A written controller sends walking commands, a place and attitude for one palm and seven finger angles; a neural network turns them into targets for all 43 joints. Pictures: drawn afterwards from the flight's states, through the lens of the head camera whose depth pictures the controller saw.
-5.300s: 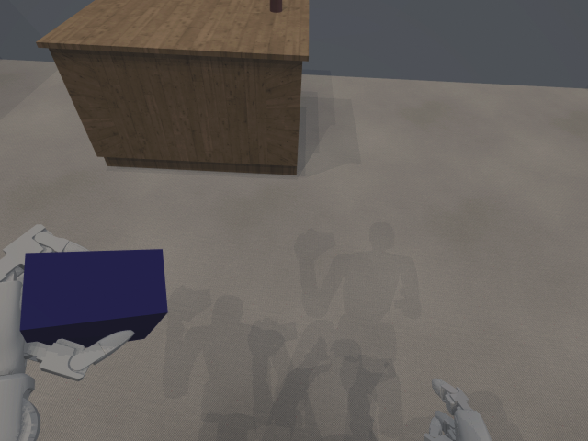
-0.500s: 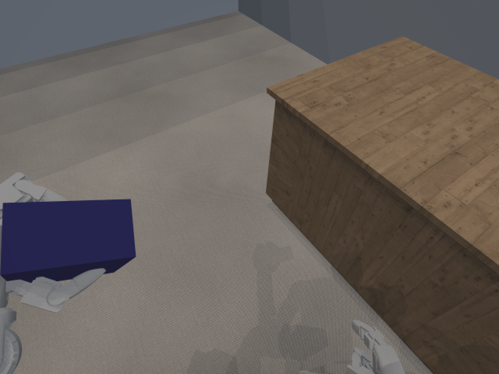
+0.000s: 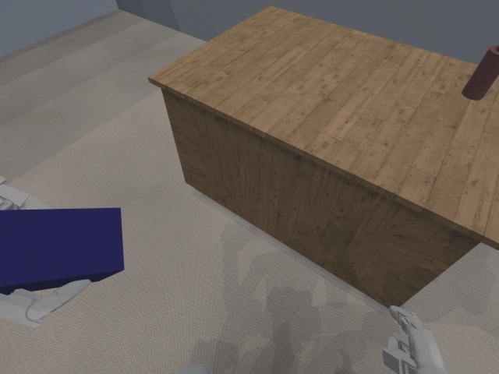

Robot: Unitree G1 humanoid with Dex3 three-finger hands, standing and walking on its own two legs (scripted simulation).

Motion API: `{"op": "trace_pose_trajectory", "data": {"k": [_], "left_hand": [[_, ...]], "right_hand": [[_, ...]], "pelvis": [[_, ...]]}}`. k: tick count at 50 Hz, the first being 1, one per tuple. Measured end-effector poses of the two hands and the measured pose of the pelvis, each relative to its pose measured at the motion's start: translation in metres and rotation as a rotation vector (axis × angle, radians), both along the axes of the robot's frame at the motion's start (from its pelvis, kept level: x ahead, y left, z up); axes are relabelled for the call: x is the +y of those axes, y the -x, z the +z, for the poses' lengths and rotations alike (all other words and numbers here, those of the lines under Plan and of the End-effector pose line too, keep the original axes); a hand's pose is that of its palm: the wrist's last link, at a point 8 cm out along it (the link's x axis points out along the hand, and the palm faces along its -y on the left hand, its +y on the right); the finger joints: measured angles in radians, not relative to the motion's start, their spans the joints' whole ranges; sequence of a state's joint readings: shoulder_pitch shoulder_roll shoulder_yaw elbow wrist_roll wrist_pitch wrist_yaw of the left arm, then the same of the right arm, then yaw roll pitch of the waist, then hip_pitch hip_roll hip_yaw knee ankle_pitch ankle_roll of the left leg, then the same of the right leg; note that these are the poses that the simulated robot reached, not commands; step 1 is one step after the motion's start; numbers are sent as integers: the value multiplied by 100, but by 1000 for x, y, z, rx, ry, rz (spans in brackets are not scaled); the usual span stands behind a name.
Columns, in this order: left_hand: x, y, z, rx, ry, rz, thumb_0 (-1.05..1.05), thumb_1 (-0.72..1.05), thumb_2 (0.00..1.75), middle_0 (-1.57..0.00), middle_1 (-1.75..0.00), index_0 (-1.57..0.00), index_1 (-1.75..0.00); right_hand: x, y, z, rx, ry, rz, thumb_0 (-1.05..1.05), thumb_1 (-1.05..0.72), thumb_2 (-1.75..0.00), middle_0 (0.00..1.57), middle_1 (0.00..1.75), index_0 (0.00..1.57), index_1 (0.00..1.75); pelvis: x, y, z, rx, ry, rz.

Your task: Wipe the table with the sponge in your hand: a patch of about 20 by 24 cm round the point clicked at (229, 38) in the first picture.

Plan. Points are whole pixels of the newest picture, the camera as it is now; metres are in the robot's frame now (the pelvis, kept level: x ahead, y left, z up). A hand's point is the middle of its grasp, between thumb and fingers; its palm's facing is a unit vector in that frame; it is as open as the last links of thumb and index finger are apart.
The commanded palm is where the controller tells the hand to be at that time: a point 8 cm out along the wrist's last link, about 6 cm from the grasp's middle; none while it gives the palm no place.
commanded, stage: turn to face it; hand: left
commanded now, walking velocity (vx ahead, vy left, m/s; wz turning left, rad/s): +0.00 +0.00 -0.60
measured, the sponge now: (71, 252) +0.21 +0.21 +0.17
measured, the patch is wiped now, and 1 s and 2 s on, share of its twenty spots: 0.00 0.00 0.00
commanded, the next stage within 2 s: take the last steps up to it in 1.56 s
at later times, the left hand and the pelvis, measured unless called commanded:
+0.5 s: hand (184, 284) +0.19 +0.09 +0.17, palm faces +0.09 -0.86 -0.49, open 10.1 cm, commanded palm +0.13 +0.16 +0.18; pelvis -0.11 -0.06 -0.01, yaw -17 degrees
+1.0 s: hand (235, 372) +0.11 +0.02 +0.18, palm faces -0.12 -0.91 -0.39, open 10.1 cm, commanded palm +0.09 +0.09 +0.18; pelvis -0.19 -0.06 +0.00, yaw -32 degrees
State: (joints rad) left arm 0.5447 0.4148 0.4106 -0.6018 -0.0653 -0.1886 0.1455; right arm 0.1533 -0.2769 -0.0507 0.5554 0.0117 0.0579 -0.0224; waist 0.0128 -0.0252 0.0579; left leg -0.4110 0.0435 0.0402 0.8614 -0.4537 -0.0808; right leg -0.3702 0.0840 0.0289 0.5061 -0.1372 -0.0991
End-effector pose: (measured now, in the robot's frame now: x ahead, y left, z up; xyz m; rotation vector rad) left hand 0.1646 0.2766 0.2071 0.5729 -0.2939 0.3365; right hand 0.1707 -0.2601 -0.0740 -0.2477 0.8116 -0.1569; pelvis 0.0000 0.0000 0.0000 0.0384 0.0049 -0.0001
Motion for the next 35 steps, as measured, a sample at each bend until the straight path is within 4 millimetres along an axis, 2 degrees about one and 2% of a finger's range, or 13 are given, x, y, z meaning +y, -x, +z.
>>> {"op": "trace_pose_trajectory", "data": {"k": [4,7,10,14,17,20,24,29,35], "left_hand": [[-2,9,-8,-46,72,-19,-1,-50,99,-74,-134,-75,-134],[-4,14,-16,-67,106,-51,-1,-50,99,-74,-134,-75,-134],[-10,16,-15,-74,86,-77,-1,-50,99,-74,-134,-75,-134],[-29,16,-8,-69,70,-114,-1,-50,99,-74,-134,-75,-134],[-54,12,-7,-45,56,-153,-1,-50,99,-74,-134,-75,-134],[-87,5,-12,-20,7,-208,-1,-50,99,-74,-134,-75,-134],[-134,0,-21,25,-8,-301,-1,-50,99,-74,-134,-75,-134],[-169,10,-14,87,-56,-423,-1,-50,99,-74,-134,-75,-134],[-182,26,4,37,-90,-482,-1,-50,99,-74,-134,-75,-134]], "right_hand": [[4,17,8,-35,3,-2,1,-91,-90,19,29,19,30],[13,33,11,-62,-3,-2,1,-91,-90,19,29,19,30],[23,52,11,-99,-44,-16,1,-91,-90,19,29,20,30],[32,83,1,-101,-138,-49,1,-91,-90,20,29,20,30],[28,110,-12,-82,-195,-83,1,-90,-90,20,29,20,30],[11,139,-31,-64,-227,-125,1,-90,-90,20,30,20,30],[-28,186,-52,23,-206,-209,1,-90,-90,20,30,20,30],[-79,240,-40,79,-128,-369,2,-91,-90,20,29,20,30],[-117,283,-18,56,-53,-479,2,-91,-90,19,29,19,30]], "pelvis": [[1,14,-2,2,2,-33],[2,29,-5,-13,-6,-68],[0,43,-5,-36,-3,-115],[-8,56,-1,-43,26,-168],[-19,68,-2,-33,37,-218],[-38,81,-11,-23,29,-258],[-55,103,-14,-31,35,-278],[-66,121,-4,-14,6,-364],[-75,137,1,-4,6,-425]]}}
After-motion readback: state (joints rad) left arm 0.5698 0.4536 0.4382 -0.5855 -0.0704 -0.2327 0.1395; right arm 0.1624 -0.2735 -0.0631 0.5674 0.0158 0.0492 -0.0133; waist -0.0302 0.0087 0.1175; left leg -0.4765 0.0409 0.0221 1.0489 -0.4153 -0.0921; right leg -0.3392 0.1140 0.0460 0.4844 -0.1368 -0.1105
